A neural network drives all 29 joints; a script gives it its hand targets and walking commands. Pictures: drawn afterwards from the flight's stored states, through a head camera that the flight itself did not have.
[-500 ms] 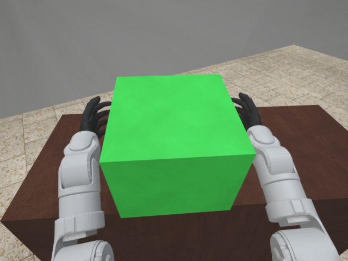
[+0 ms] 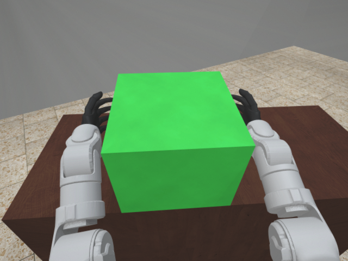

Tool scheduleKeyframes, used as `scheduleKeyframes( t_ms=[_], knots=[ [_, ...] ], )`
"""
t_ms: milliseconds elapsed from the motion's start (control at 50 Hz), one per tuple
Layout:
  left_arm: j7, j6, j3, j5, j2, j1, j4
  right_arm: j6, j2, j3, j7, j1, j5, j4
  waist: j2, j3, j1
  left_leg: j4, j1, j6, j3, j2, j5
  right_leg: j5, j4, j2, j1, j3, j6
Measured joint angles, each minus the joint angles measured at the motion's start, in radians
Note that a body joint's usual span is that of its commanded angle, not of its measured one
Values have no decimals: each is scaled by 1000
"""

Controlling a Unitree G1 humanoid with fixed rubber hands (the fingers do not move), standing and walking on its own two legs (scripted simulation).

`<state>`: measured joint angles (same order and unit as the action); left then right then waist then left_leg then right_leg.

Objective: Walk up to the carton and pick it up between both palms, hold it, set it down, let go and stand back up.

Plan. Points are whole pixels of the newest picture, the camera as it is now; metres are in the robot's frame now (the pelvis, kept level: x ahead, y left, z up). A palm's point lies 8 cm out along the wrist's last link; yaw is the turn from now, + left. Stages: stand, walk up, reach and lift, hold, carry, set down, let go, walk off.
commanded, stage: hold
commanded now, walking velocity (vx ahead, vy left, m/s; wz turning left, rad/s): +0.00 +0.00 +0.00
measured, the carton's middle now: (173, 138) +0.39 +0.00 +0.14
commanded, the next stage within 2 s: none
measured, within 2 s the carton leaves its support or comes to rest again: neither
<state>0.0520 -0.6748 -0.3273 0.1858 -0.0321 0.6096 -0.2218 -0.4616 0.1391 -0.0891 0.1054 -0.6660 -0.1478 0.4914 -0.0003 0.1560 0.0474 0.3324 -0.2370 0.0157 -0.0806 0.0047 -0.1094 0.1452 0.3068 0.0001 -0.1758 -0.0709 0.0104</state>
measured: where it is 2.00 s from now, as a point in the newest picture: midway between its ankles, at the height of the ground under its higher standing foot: outside the picture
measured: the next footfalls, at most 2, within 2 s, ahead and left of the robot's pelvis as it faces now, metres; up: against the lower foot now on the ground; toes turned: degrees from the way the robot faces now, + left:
none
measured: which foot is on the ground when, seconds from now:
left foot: down 0.00-1.00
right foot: down 0.00-1.00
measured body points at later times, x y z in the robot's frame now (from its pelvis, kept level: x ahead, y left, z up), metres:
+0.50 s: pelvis -0.01 +0.00 +0.00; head -0.06 +0.01 +0.45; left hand +0.36 +0.18 +0.19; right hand +0.36 -0.17 +0.19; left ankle +0.04 +0.13 -0.75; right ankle +0.01 -0.11 -0.75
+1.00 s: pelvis +0.01 +0.00 +0.00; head -0.04 +0.01 +0.45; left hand +0.38 +0.18 +0.19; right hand +0.38 -0.17 +0.18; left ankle +0.04 +0.13 -0.75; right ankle +0.01 -0.11 -0.75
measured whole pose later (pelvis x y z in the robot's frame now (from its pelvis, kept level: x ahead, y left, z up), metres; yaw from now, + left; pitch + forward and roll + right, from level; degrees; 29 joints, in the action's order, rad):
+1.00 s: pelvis +0.01 +0.00 +0.00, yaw +0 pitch +1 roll -1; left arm 0.05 -0.67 -0.33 0.16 -0.01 0.54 -0.12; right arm -0.47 0.13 -0.06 0.13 -0.59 -0.16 0.38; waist 0.00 0.15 0.05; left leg 0.33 -0.23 0.02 -0.08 0.00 -0.12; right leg 0.16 0.31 0.00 -0.17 -0.07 0.01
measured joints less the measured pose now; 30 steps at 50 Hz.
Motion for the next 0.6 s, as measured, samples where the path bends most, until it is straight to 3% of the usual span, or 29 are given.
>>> scheduleKeyframes(
  t_ms=[100,280,440,600],
  knots=[
    [1,1,0,-3,1,-13,7,-1,-2,7,4,13,0,-11,0,0,0,0,0,0,0,0,-7,7,0,0,0,0,0],
    [2,-10,0,-27,33,-103,159,-16,-2,41,25,102,-12,-165,0,-1,4,0,2,0,0,0,-9,8,-1,0,2,0,0],
    [8,-38,0,-10,30,-91,146,-35,-1,38,22,90,-12,-142,0,-6,3,0,3,0,0,0,4,-4,-1,0,4,0,0],
    [5,-29,0,3,6,-16,36,-28,-5,-1,8,19,-12,-36,0,-6,0,0,3,0,0,0,11,-12,-1,0,4,0,0]
  ],
)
